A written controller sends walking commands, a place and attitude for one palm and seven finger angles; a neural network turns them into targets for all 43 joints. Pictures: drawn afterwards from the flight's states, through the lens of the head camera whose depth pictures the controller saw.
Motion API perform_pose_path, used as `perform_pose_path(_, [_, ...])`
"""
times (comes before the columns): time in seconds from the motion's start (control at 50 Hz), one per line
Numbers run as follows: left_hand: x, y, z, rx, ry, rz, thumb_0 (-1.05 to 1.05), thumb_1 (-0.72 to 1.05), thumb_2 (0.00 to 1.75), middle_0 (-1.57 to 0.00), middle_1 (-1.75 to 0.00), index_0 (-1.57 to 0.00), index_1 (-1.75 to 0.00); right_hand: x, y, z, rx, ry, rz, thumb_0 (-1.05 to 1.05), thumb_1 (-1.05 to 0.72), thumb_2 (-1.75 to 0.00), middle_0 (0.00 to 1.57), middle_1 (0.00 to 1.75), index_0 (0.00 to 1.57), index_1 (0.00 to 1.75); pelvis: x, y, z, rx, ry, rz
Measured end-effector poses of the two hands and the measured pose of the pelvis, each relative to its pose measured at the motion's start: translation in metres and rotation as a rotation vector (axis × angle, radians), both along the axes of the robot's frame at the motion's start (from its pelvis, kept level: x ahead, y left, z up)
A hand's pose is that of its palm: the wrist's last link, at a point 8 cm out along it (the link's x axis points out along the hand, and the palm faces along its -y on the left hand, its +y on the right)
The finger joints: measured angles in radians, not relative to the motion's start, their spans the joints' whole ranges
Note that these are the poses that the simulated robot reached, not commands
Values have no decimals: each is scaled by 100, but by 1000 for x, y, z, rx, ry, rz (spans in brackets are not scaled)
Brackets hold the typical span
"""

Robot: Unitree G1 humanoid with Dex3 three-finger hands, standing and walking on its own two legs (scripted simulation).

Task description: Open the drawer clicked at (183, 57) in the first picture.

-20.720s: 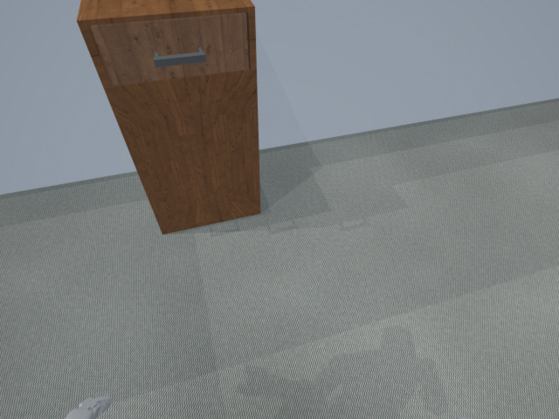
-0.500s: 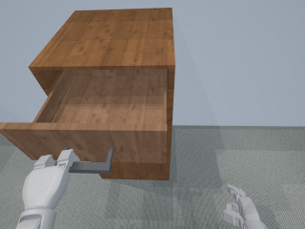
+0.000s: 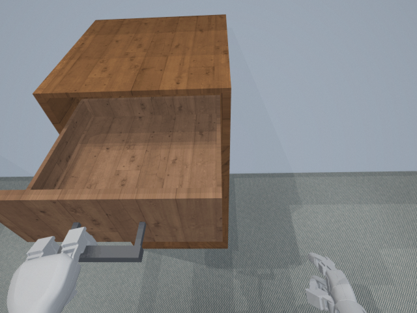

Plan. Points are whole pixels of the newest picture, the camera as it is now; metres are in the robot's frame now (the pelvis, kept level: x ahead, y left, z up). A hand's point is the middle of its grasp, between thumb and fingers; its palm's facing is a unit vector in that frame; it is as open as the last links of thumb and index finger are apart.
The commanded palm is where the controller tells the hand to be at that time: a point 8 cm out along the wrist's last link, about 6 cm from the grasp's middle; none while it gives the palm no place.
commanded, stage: pull the drawer open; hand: left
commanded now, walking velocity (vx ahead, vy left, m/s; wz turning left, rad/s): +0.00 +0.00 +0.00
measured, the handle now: (104, 241) +0.22 +0.21 +0.07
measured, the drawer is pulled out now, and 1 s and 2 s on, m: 0.27 0.30 0.30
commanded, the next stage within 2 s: open the thumb to release the handle in 0.44 s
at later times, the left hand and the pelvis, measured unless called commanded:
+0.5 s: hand (62, 306) +0.12 +0.25 +0.04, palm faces +0.00 -0.10 -0.99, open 6.0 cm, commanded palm +0.07 +0.24 +0.10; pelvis +0.00 +0.00 -0.01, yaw -1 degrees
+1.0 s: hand (52, 300) +0.13 +0.27 +0.05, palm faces +0.02 -0.05 -1.00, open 11.2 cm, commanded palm +0.10 +0.27 +0.10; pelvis -0.01 -0.01 +0.00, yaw +1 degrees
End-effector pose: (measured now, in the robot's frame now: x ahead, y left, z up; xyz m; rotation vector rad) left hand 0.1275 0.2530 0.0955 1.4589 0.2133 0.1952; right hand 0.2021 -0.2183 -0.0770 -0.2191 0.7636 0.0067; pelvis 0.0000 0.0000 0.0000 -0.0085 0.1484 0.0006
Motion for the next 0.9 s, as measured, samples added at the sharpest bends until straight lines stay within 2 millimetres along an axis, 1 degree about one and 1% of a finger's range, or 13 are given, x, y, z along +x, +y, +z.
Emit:
perform_pose_path(0.12, [-14,-1,0,1,-2,2,3,78,82,-42,-135,-31,-129,-1,-2,-1,-10,-2,14,1,-91,-90,20,30,20,30,-4,0,-3,1,4,-1])
perform_pose_path(0.26, [-25,-3,-1,4,-8,14,3,77,82,-42,-135,-31,-129,0,3,-3,6,-10,29,1,-91,-90,20,30,20,30,-6,-1,-6,1,10,-1])
perform_pose_path(0.4, [-26,-5,0,-1,-1,24,3,78,82,-42,-135,-29,-127,1,7,-2,36,-29,27,1,-91,-90,20,30,20,30,-4,-1,-8,2,16,-12])
perform_pose_path(0.56, [-26,-2,0,12,7,-4,3,77,83,-42,-135,-29,-127,2,4,-2,14,-17,20,1,-91,-90,20,30,20,30,-2,0,-8,2,19,-14])
perform_pose_path(0.64, [-22,13,2,104,2,-56,1,72,82,-42,-134,-31,-129,2,3,-8,-28,25,29,1,-91,-90,20,30,20,30,-4,-2,-8,1,9,2])
perform_pose_path(0.74, [-20,12,5,45,-11,-41,0,59,77,-41,-132,-37,-129,3,2,-10,-14,27,-3,1,-91,-90,20,30,20,30,-4,-2,-6,-7,7,17])
perform_pose_path(0.82, [-20,11,5,51,-20,-29,0,42,70,-39,-130,-39,-128,2,3,-11,-8,33,-6,1,-91,-90,20,30,20,30,-4,-3,-5,-4,12,16])
perform_pose_path(0.9, [-20,10,6,57,-21,-22,0,19,60,-37,-127,-40,-127,1,2,-10,0,34,-6,1,-91,-90,20,30,20,30,-5,-4,-4,-2,8,14])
